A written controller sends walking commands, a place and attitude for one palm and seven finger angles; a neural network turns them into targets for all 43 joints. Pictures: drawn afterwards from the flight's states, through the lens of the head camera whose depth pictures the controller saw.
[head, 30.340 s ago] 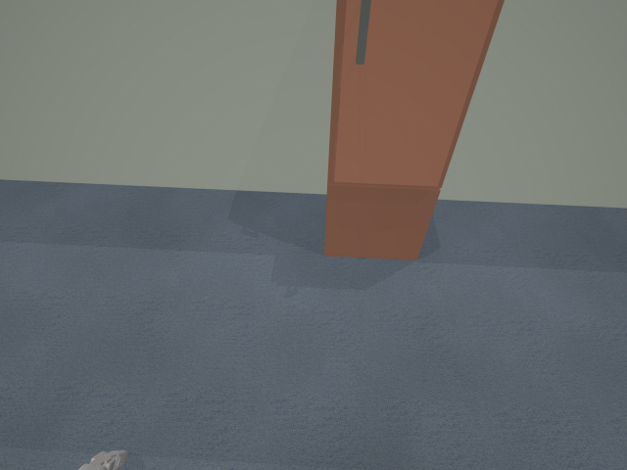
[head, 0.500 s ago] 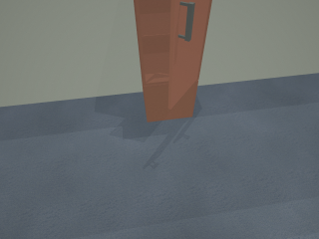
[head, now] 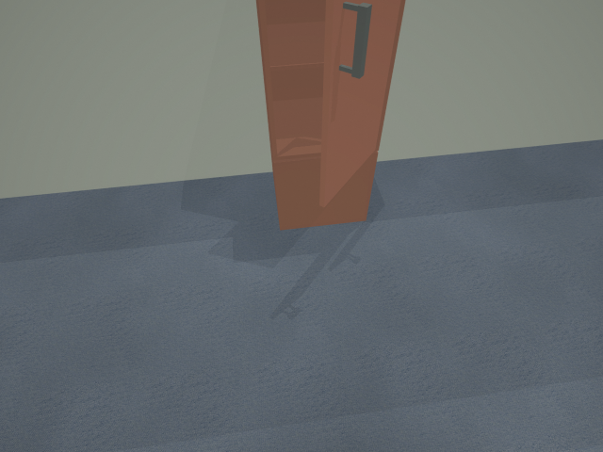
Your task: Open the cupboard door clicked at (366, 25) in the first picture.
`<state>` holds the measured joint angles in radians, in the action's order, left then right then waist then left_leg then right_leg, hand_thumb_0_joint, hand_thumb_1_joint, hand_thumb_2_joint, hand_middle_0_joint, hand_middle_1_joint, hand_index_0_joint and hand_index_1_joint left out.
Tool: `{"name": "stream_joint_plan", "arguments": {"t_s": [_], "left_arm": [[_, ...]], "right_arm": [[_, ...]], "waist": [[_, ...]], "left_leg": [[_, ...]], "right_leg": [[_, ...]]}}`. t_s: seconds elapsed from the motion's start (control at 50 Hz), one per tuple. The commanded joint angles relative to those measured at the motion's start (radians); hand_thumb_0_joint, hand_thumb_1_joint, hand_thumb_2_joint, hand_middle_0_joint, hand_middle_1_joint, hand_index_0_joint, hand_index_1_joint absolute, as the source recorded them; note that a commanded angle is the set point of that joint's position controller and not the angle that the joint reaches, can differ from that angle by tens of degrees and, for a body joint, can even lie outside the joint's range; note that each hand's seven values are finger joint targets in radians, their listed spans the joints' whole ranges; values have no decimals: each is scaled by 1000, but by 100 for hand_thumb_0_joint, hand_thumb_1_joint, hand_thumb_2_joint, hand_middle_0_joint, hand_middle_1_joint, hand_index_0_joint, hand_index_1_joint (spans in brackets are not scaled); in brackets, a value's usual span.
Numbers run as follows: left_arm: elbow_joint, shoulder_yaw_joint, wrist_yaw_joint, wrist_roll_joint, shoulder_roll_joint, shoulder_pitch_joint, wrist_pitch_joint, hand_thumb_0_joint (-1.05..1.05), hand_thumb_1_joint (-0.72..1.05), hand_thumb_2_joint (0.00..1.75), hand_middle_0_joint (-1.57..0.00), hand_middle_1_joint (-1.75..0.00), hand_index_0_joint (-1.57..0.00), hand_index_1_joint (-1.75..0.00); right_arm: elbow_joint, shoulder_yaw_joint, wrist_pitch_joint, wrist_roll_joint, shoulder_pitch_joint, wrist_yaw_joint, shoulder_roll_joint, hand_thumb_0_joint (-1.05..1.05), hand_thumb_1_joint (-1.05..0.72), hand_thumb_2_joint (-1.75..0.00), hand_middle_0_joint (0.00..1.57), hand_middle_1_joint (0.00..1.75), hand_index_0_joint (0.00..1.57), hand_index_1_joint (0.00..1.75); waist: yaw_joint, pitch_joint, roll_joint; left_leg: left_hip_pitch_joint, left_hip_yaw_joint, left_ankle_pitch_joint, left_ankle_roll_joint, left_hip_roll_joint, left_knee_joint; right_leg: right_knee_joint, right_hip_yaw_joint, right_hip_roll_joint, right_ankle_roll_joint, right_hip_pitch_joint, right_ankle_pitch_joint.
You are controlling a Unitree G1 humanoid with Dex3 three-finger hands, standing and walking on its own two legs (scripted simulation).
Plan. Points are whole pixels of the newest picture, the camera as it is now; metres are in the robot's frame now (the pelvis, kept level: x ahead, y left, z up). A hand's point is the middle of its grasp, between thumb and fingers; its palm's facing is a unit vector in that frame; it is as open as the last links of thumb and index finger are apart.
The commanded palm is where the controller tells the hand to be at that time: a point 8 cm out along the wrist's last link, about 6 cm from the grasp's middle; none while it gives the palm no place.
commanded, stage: walk to a spot facing it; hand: left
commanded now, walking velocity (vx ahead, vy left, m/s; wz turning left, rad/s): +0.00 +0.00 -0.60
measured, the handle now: (353, 40) +0.88 -0.07 +0.14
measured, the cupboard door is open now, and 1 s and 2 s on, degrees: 48 48 48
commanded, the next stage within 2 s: none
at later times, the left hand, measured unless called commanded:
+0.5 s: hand out of the picture +0.10 +0.19 -0.18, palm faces -0.14 -0.96 -0.25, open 7.4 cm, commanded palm none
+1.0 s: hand (203, 429) +0.19 +0.18 -0.18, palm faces -0.40 -0.89 -0.21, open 7.4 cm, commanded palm none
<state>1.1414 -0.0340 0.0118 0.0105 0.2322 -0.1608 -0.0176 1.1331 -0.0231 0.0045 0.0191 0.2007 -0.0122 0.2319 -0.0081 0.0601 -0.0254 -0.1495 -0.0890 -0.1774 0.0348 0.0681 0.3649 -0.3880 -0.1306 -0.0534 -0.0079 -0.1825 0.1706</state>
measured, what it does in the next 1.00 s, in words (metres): steps on the spot, turning right: left foot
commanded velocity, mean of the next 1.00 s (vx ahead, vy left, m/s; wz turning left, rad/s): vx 0.02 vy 0.00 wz -0.60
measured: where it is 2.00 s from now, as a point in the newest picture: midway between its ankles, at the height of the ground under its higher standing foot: outside the picture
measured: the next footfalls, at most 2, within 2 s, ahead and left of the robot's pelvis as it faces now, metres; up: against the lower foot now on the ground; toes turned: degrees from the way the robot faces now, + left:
left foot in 0.84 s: +0.09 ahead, +0.13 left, +0.00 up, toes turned -22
right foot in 1.16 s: -0.02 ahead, -0.14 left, +0.00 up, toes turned -40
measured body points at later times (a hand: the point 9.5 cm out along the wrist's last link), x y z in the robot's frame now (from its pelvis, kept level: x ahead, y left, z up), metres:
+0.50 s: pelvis +0.00 +0.00 -0.02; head +0.05 -0.03 +0.43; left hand +0.11 +0.24 -0.16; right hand -0.02 -0.24 -0.18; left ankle +0.01 +0.14 -0.75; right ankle -0.01 -0.10 -0.74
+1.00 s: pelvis +0.01 +0.02 -0.01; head +0.08 +0.02 +0.44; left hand +0.21 +0.22 -0.16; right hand -0.01 -0.25 -0.13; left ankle +0.05 +0.14 -0.75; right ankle -0.06 -0.09 -0.67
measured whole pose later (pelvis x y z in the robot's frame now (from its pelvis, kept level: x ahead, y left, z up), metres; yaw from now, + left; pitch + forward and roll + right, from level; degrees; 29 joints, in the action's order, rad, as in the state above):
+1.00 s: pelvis +0.01 +0.02 -0.01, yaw -28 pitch +1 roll -2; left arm 0.91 -0.10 -0.03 0.02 0.27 -0.12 0.07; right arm 0.88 -0.02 0.01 0.04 0.14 -0.04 0.20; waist 0.03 0.13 0.02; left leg -0.23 -0.07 -0.30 0.02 0.10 0.52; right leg -1.05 0.00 0.02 0.05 -0.51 0.47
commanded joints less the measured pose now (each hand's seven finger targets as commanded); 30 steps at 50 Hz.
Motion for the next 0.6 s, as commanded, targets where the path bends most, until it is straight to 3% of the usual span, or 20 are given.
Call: {"name": "stream_joint_plan", "arguments": {"t_s": [0.0, 0.06, 0.18, 0.22, 0.26, 0.28, 0.3, 0.32, 0.34, 0.36, 0.38, 0.42, 0.44, 0.46, 0.48, 0.5, 0.52, 0.54, 0.56, 0.58], "left_arm": [[-50, -32, 6, 3, 190, 9, -20, 0, 90, 90, -20, -30, -20, -30], [-49, -22, 10, 3, 119, -18, 7, 0, 90, 90, -20, -30, -20, -30], [-108, -58, 1, 12, 174, -4, 39, 0, 90, 90, -20, -30, -20, -30], [-129, -64, -2, 11, 166, 6, 43, 0, 90, 90, -20, -30, -20, -30], [-156, -66, -8, 12, 146, 19, 48, 0, 90, 90, -20, -30, -20, -30], [-172, -64, -13, 11, 127, 20, 51, 0, 90, 90, -20, -30, -20, -30], [-184, -63, -18, 12, 106, 16, 56, 0, 90, 90, -20, -30, -20, -30], [-194, -64, -23, 12, 87, 19, 61, 0, 90, 90, -20, -30, -20, -30], [-207, -65, -24, 13, 84, 27, 67, 0, 90, 90, -20, -30, -20, -30], [-217, -68, -27, 13, 81, 27, 71, 0, 90, 90, -20, -30, -20, -30], [-223, -68, -30, 13, 70, 32, 68, 0, 90, 90, -20, -30, -20, -30], [-221, -66, -33, 10, 56, -16, 56, 0, 90, 90, -20, -30, -20, -30], [-209, -72, -34, 12, 64, -63, 49, 0, 90, 90, -20, -30, -20, -30], [-195, -82, -30, 13, 94, -127, 44, 0, 90, 90, -20, -30, -20, -30], [-185, -104, -13, 26, 203, -169, 31, 0, 90, 90, -20, -30, -20, -30], [-179, -114, 0, 13, 256, -191, 31, 0, 90, 90, -20, -30, -20, -30], [-191, -110, 6, 8, 253, -165, 36, 0, 90, 90, -20, -30, -20, -30], [-213, -108, 10, 8, 214, -109, 40, 0, 90, 90, -20, -30, -20, -30], [-229, -103, 16, 16, 191, -58, 38, 0, 90, 90, -20, -30, -20, -30], [-240, -97, 19, 15, 174, -37, 35, 0, 90, 90, -20, -30, -20, -30]], "right_arm": [[-39, -25, -15, 2, 4, -6, 152, 0, -90, -90, 20, 30, 20, 30], [-29, -10, 5, 4, 58, -10, 60, 0, -90, -90, 20, 30, 20, 30], [-94, -37, 23, 2, 59, -18, 85, 0, -90, -90, 20, 30, 20, 30], [-110, -42, 20, 2, 69, -22, 89, 0, -90, -90, 20, 30, 20, 30], [-127, -50, 16, 5, 74, -25, 109, 0, -90, -90, 20, 30, 20, 30], [-134, -55, 12, 8, 69, -28, 133, 0, -90, -90, 20, 30, 20, 30], [-145, -64, 10, 12, 61, -31, 161, 0, -90, -90, 20, 30, 20, 30], [-152, -71, 6, 15, 58, -33, 179, 0, -90, -90, 20, 30, 20, 30], [-157, -72, 1, 15, 61, -33, 177, 0, -90, -90, 20, 30, 20, 30], [-164, -69, -1, 17, 55, -34, 169, 0, -90, -90, 20, 30, 20, 30], [-176, -69, -4, 20, 38, -34, 162, 0, -90, -90, 20, 30, 20, 30], [-192, -72, -1, 23, -2, -31, 168, 0, -90, -90, 20, 30, 20, 30], [-198, -73, 3, 18, -16, -30, 169, 0, -90, -90, 20, 30, 20, 30], [-210, -74, 7, 8, -39, -30, 160, 0, -90, -90, 20, 30, 20, 30], [-243, -68, 14, -7, -40, -25, 87, 0, -90, -90, 20, 30, 20, 30], [-271, -62, 24, -10, -85, -20, 77, 0, -90, -90, 20, 30, 20, 30], [-264, -62, 31, -13, -70, -18, 85, 0, -90, -90, 20, 30, 20, 30], [-266, -64, 29, -11, -89, -12, 73, 0, -90, -90, 20, 30, 20, 30], [-259, -62, 28, -9, -91, -15, 75, 0, -90, -90, 20, 30, 20, 30], [-257, -60, 27, -8, -85, -17, 79, 0, -90, -90, 20, 30, 20, 30]], "waist": [[-4, -34, 17], [-13, -26, 28], [-17, -26, 116], [-24, -34, 95], [-25, -37, 24], [-22, -36, -48], [-18, -33, -132], [-19, -39, -218], [-22, -42, -244], [-16, -30, -216], [-6, -24, -183], [23, -45, -161], [44, -69, -94], [81, -78, -8], [92, -82, 330], [115, -60, 374], [89, -53, 298], [67, -21, 177], [38, -51, 212], [27, -79, 203]], "left_leg": [[-2, 68, 31, -36, 67, -72], [-11, 20, 11, -18, 70, -17], [-41, -45, -86, -16, 49, 115], [-20, -37, -74, -21, 62, 109], [-11, 2, -50, -40, 120, 51], [-5, 44, -34, -59, 172, 6], [-6, 98, -44, -94, 244, -48], [-6, 136, 0, -143, 321, -97], [5, 148, 63, -181, 363, -108], [1, 122, 108, -195, 368, -98], [-2, 81, 180, -189, 362, -63], [-12, -10, 266, -136, 317, 45], [-27, -44, 234, -101, 282, 125], [-98, -77, 121, -55, 223, 252], [-304, -143, -227, 10, 69, 482], [-411, -32, -478, 21, -10, 693], [-437, 63, -432, 12, 20, 795], [-444, 74, -371, 11, 29, 803], [-442, 93, -326, 18, 34, 796], [-416, 92, -300, 24, 33, 779]], "right_leg": [[113, 127, -94, -29, 5, -2], [83, 147, -102, -21, -25, -39], [58, 241, -133, -63, -104, -49], [27, 247, -112, -59, -139, -57], [-57, 203, -56, -33, -170, -67], [-134, 170, -16, -16, -196, -66], [-248, 124, 23, -1, -228, 4], [-405, 90, 42, 8, -255, 191], [-535, 103, 33, 8, -289, 316], [-581, 119, 21, 8, -310, 342], [-550, 123, 6, 7, -295, 341], [-383, 83, 7, 8, -182, 289], [-269, 63, 23, 9, -110, 180], [-93, 100, 13, 0, -8, -9], [81, 458, -201, -75, 103, -226], [102, 627, -313, -166, 95, -413], [104, 590, -308, -215, 66, -237], [103, 576, -271, -221, 11, -128], [65, 553, -219, -207, 30, -171], [37, 498, -200, -197, 40, -255]]}}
